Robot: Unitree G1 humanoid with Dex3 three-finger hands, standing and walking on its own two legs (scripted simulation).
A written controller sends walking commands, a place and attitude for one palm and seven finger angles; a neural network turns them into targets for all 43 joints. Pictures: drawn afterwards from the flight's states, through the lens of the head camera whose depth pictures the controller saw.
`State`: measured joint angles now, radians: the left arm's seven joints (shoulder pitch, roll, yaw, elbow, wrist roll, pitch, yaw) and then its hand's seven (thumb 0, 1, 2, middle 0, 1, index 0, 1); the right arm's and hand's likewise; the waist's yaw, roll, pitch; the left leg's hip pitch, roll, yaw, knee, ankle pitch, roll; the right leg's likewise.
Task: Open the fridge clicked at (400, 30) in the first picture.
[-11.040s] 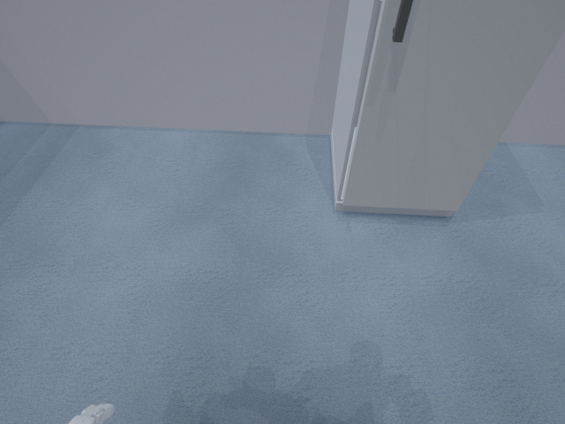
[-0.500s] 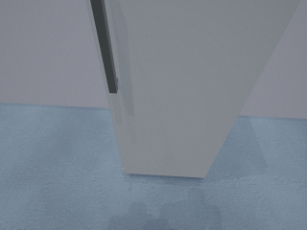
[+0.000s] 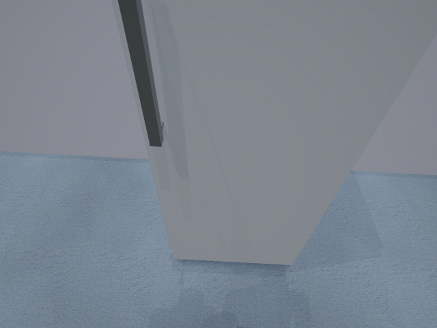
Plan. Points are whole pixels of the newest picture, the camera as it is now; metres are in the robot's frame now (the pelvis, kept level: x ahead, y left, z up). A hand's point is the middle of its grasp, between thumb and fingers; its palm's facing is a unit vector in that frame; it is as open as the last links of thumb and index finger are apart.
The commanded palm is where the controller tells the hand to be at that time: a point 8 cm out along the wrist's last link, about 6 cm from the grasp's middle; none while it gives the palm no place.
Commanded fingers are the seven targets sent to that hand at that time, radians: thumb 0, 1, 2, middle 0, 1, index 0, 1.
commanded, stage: come to a stop and stand still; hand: left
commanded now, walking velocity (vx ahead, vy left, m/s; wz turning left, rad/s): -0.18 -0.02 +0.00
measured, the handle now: (144, 52) +0.47 +0.17 +0.27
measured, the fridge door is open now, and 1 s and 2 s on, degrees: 0 0 0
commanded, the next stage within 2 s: look again from close up in 1.46 s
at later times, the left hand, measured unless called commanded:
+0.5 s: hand out of the picture +0.04 +0.20 -0.17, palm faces +0.03 -0.97 -0.26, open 7.3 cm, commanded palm none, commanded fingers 0.00 0.90 0.90 -0.20 -0.30 -0.20 -0.30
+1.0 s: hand out of the picture -0.05 +0.18 -0.15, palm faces -0.01 -0.97 -0.24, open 7.4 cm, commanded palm none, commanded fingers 0.00 0.90 0.90 -0.20 -0.30 -0.20 -0.30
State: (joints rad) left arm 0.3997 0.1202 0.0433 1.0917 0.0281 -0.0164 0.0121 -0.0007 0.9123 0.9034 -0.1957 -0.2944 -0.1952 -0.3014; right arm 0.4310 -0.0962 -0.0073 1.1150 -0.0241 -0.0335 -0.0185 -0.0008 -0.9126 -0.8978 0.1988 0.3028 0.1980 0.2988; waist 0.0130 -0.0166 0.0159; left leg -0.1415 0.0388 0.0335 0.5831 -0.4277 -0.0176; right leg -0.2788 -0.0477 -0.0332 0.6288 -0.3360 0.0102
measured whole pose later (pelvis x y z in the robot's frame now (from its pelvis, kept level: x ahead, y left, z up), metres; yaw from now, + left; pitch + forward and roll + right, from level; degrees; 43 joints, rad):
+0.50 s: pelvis -0.01 +0.01 +0.00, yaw +0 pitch +0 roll +0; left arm 0.22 0.18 0.03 1.02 0.02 -0.01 0.06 0.00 0.92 0.90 -0.20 -0.29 -0.20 -0.30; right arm 0.23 -0.18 -0.05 1.00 -0.01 -0.01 -0.03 0.00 -0.92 -0.90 0.20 0.30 0.20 0.30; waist -0.01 0.00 0.06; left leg -0.17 0.03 0.09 0.58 -0.41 0.00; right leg -0.31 -0.08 -0.05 0.63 -0.31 0.03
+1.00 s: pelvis -0.05 +0.00 +0.01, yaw -1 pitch -1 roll +2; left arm 0.29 0.15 -0.01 1.07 0.01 0.01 0.02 0.00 0.91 0.90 -0.20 -0.29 -0.20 -0.30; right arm 0.39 -0.18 0.00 1.07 -0.03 0.00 -0.01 0.00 -0.92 -0.90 0.20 0.30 0.20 0.30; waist -0.01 0.04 0.04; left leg -0.16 0.03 0.11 0.48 -0.29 -0.01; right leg -0.31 -0.07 -0.02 0.54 -0.20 0.01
